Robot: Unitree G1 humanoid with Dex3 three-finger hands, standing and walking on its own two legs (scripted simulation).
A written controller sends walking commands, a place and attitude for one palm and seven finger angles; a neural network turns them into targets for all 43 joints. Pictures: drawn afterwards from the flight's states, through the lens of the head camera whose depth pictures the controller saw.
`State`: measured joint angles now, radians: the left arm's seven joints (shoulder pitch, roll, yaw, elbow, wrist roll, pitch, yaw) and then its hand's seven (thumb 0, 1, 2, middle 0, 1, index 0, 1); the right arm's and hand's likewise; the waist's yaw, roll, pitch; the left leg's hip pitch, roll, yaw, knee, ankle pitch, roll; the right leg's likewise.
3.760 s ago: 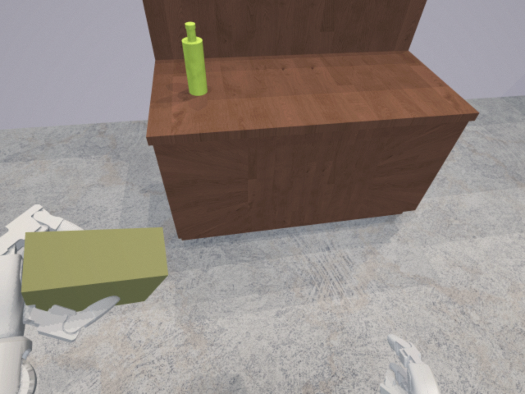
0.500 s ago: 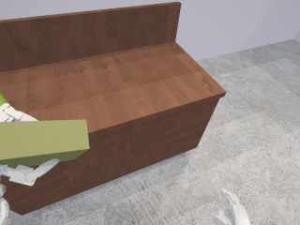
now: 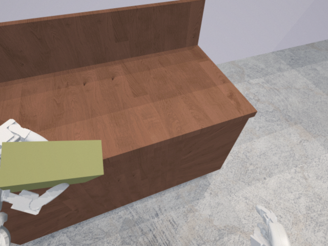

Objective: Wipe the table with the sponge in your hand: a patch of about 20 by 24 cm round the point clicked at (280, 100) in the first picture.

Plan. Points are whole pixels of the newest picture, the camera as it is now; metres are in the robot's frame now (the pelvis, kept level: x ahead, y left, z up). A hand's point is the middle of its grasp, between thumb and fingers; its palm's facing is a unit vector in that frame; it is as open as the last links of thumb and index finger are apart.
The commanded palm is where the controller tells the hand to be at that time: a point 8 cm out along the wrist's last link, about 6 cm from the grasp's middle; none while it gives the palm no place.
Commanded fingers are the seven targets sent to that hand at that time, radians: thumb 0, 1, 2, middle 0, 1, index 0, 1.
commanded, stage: take the last steps up to it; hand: left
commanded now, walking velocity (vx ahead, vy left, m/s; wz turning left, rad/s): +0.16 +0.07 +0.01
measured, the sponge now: (67, 165) +0.23 +0.19 +0.15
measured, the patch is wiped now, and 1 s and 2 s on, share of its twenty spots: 0.00 0.00 0.00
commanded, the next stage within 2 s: come to a stop and stand still in 0.14 s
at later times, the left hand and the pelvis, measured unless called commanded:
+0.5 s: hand (59, 142) +0.26 +0.21 +0.17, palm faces +0.38 -0.80 -0.47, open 10.0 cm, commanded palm +0.20 +0.26 +0.18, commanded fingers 0.00 0.10 1.30 -1.20 -1.60 -1.20 -1.60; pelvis +0.05 -0.02 +0.00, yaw +0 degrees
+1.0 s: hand (15, 172) +0.21 +0.27 +0.15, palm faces +0.35 -0.85 -0.39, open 10.0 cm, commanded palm +0.16 +0.31 +0.18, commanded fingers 0.00 0.10 1.30 -1.20 -1.60 -1.20 -1.60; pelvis -0.01 +0.03 +0.00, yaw -1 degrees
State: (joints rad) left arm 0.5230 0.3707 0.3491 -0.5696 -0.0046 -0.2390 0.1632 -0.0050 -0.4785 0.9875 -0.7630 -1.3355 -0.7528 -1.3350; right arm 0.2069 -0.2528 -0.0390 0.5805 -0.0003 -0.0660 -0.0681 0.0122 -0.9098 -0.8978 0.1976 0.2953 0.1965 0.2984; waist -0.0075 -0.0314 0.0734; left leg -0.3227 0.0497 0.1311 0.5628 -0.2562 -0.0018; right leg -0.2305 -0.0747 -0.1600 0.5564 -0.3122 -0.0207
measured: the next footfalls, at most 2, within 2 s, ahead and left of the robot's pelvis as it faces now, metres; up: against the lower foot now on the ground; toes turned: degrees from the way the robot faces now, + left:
left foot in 0.02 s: +0.09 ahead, +0.13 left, +0.00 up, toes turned +8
right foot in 0.30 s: +0.10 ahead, -0.08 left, +0.00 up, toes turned +6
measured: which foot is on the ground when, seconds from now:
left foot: up 0.00-0.00, down 0.02-0.34, up 0.36-0.60, down 0.62-1.00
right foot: down 0.00-0.02, up 0.04-0.28, down 0.30-1.00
